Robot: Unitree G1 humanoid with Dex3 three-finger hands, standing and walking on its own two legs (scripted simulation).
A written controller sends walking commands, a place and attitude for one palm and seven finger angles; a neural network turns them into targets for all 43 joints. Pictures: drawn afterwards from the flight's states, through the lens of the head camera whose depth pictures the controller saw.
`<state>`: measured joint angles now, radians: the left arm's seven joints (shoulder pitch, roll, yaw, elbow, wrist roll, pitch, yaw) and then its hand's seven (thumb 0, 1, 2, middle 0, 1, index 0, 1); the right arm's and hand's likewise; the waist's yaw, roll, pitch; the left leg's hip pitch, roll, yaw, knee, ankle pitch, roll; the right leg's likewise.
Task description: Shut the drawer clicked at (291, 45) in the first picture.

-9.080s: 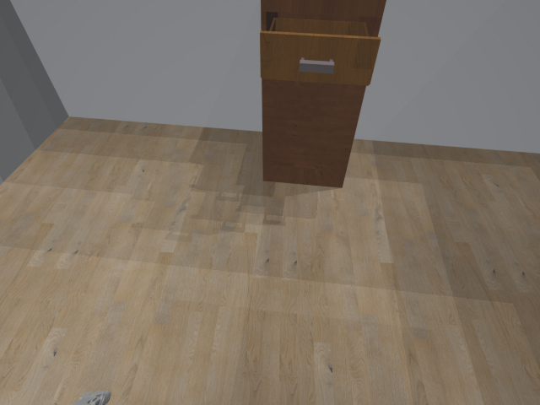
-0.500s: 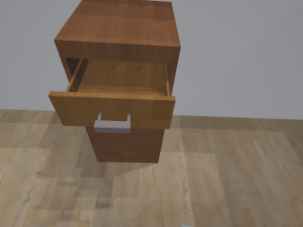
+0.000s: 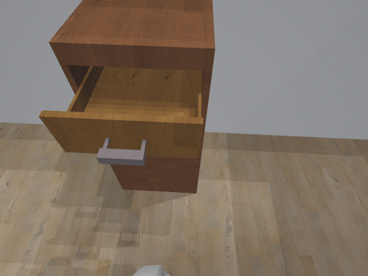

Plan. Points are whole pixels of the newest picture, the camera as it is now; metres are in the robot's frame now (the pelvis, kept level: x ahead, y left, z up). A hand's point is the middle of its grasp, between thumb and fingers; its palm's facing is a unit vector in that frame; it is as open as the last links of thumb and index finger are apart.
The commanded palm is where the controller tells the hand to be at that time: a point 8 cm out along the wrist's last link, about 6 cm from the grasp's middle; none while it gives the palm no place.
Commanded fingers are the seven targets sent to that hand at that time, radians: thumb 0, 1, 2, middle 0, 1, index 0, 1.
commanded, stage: come to a stop and stand still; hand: left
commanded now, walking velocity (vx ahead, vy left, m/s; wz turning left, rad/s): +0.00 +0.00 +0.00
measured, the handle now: (124, 149) +0.39 +0.19 +0.00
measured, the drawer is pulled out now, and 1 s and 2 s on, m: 0.20 0.20 0.20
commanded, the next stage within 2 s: look again from close up in 1.42 s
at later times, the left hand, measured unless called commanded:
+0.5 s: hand out of the picture -0.05 +0.24 -0.17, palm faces +0.00 -0.98 -0.22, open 7.4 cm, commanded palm none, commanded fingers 0.00 0.90 0.90 -0.20 -0.30 -0.20 -0.30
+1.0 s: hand out of the picture -0.18 +0.22 -0.17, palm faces +0.06 -0.98 -0.18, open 7.4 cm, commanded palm none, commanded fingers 0.00 0.90 0.90 -0.20 -0.30 -0.20 -0.30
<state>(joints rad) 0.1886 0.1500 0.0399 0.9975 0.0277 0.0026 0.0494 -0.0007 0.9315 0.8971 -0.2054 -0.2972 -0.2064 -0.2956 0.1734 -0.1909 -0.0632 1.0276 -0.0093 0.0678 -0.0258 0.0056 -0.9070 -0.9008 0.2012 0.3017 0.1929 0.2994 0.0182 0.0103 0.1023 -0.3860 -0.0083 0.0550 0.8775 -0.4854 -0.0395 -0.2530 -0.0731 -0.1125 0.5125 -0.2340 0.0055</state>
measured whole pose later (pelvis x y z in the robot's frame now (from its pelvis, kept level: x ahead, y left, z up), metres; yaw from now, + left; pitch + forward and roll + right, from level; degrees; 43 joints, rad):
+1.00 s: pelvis -0.11 +0.07 +0.01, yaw -2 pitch -1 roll +0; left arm 0.45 0.10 0.02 1.13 0.02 0.03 0.05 0.00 0.91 0.90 -0.20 -0.30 -0.20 -0.29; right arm 0.31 -0.12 -0.04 1.15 -0.02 0.07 -0.02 0.01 -0.90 -0.90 0.20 0.30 0.20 0.30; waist 0.01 0.01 0.00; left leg -0.35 -0.07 0.10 0.42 -0.19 0.01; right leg -0.15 -0.01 -0.03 0.44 -0.31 -0.02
